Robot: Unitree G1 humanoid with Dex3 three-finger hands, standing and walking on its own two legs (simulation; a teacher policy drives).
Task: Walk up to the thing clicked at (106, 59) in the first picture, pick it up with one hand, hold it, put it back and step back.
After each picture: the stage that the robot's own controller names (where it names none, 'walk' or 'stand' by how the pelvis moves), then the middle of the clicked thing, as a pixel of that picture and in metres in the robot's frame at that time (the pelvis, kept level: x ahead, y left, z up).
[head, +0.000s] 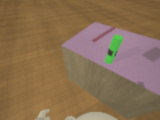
stand; (112, 50) +0.57 -0.16 +0.08
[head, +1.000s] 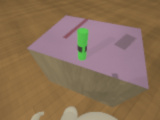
walk; (82, 46) +0.52 +0.11 +0.10
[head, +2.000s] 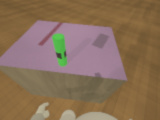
stand; (61, 52) +0.45 +0.23 +0.10
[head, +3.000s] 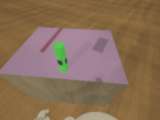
stand; (62, 59) +0.43 +0.22 +0.07
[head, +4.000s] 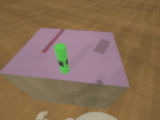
stand; (62, 60) +0.42 +0.21 +0.07
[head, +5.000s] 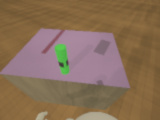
stand; (63, 61) +0.42 +0.21 +0.07
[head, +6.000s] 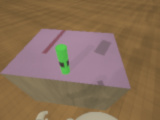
stand; (63, 61) +0.42 +0.21 +0.07
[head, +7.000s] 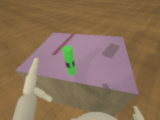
rise first; (69, 62) +0.42 +0.20 +0.08
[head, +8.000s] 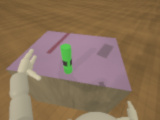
go down; (67, 60) +0.44 +0.18 +0.08
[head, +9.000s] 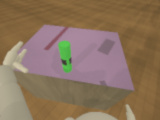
go down; (66, 58) +0.43 +0.18 +0.09
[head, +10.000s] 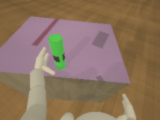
close in; (58, 54) +0.43 +0.19 +0.11
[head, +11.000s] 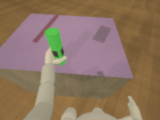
close; (57, 49) +0.45 +0.20 +0.13
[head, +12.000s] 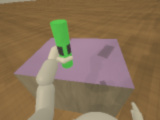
lift; (63, 47) +0.34 +0.15 +0.30
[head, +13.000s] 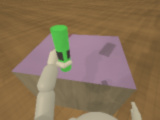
hold; (63, 51) +0.33 +0.17 +0.26
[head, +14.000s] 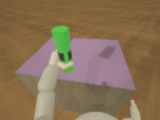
hold; (64, 52) +0.32 +0.15 +0.28
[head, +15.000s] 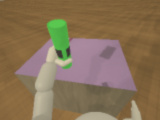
hold; (62, 49) +0.31 +0.15 +0.31
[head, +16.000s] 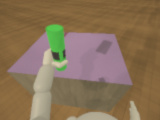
crouch; (58, 51) +0.34 +0.18 +0.25
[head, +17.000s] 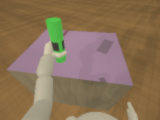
crouch; (57, 43) +0.41 +0.21 +0.25
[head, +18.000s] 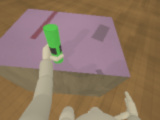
lower; (55, 47) +0.46 +0.21 +0.13
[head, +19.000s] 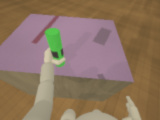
lower; (57, 50) +0.44 +0.20 +0.13
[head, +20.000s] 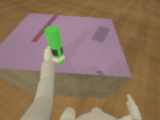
lower; (56, 48) +0.45 +0.20 +0.13
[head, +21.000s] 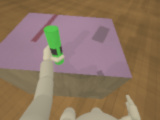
lower; (55, 48) +0.46 +0.21 +0.14
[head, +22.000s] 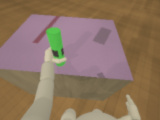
open; (57, 49) +0.45 +0.20 +0.13
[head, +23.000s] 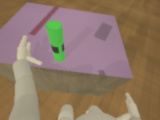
rise; (57, 45) +0.45 +0.20 +0.14
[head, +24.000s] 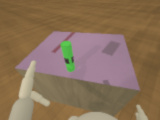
sink last; (68, 57) +0.44 +0.20 +0.11
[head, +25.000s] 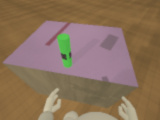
stand; (66, 52) +0.44 +0.19 +0.12
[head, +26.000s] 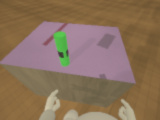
stand; (63, 51) +0.45 +0.20 +0.14
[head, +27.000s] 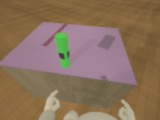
stand; (63, 52) +0.44 +0.20 +0.14
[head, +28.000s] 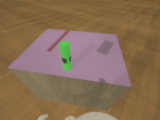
stand; (66, 57) +0.46 +0.20 +0.08
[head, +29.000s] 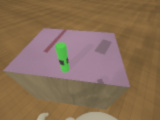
stand; (63, 59) +0.44 +0.22 +0.07
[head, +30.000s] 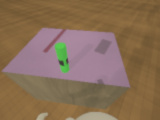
stand; (63, 59) +0.43 +0.21 +0.07
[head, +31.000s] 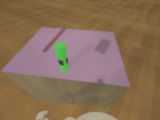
walk; (62, 59) +0.43 +0.22 +0.07
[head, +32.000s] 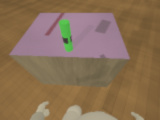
walk; (67, 37) +0.59 +0.21 +0.10
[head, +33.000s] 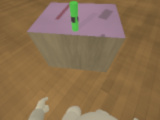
walk; (74, 17) +0.87 +0.20 +0.10
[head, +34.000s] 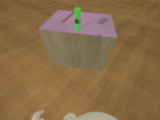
stand; (77, 20) +1.05 +0.21 +0.09
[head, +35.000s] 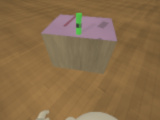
stand; (78, 24) +1.06 +0.19 +0.07
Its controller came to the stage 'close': yes
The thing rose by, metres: 0.21
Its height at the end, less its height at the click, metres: +0.00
